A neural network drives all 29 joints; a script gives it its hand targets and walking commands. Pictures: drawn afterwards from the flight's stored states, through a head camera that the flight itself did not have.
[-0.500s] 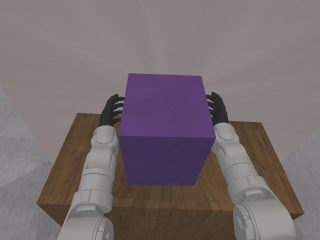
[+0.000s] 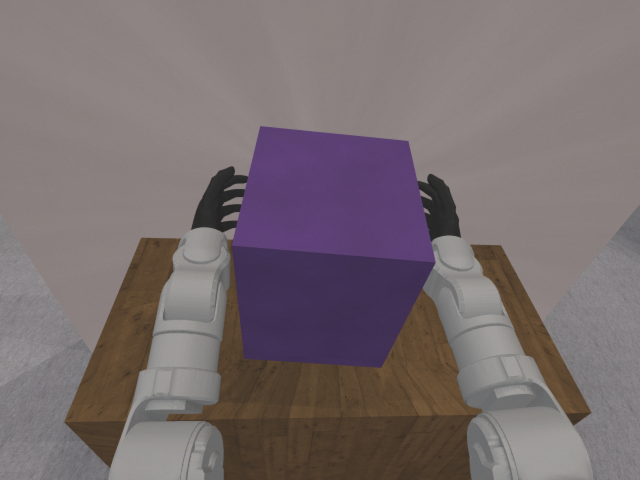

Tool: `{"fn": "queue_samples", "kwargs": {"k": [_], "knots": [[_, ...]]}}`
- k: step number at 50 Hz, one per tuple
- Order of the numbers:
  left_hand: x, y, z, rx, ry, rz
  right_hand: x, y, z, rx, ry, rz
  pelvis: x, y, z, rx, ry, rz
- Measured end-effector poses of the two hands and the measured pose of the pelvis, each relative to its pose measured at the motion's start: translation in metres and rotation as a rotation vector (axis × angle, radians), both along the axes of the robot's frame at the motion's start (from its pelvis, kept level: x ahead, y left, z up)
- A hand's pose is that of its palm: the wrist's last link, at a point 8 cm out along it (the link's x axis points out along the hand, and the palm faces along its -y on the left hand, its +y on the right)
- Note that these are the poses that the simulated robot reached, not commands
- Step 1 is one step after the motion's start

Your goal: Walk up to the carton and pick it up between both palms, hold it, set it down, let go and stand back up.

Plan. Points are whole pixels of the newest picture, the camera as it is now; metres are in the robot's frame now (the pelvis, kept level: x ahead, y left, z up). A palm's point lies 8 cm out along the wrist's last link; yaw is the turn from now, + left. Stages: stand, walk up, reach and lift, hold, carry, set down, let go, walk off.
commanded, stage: reach and lift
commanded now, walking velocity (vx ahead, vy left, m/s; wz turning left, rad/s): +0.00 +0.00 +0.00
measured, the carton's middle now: (323, 253) +0.39 +0.00 +0.09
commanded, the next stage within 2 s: hold in 0.90 s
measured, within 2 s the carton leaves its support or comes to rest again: neither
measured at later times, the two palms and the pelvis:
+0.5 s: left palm (209, 223) +0.37 +0.15 +0.16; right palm (442, 232) +0.37 -0.14 +0.15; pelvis +0.00 +0.00 +0.00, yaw +1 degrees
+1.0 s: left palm (204, 214) +0.36 +0.15 +0.17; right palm (443, 222) +0.37 -0.14 +0.17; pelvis +0.00 +0.00 +0.00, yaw +1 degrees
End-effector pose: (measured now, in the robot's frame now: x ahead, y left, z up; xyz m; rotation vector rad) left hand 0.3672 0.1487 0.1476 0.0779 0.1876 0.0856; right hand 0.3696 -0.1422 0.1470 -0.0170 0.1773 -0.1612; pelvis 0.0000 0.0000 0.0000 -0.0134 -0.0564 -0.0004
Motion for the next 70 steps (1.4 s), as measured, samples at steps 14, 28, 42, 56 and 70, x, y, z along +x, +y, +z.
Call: {"fn": "queue_samples", "kwargs": {"k": [14,28,42,56,70], "knots": [[-0.002,0.004,0.005,0.006,0.006,0.01,0.002,0.004,0.002,0.001,0.002,0.013,0.0,-0.001,0.0,0.001,-0.031,0.003],[0.0,0.0,0.011,0.008,-0.006,0.006,0.003,0.0,0.008,0.002,-0.013,0.01,0.002,-0.004,0.0,0.002,-0.037,0.01],[-0.001,0.003,0.019,0.006,-0.01,0.008,0.003,0.003,0.017,0.006,-0.019,0.013,0.003,-0.003,0.0,0.003,-0.049,0.012],[-0.015,0.007,0.035,0.01,-0.05,0.034,-0.004,0.007,0.033,0.012,-0.061,0.037,0.001,-0.003,0.0,0.0,-0.063,0.014],[-0.017,0.006,0.04,0.006,-0.027,0.032,-0.006,0.006,0.036,0.025,-0.041,0.032,-0.005,-0.005,0.0,0.004,-0.063,0.011]]}}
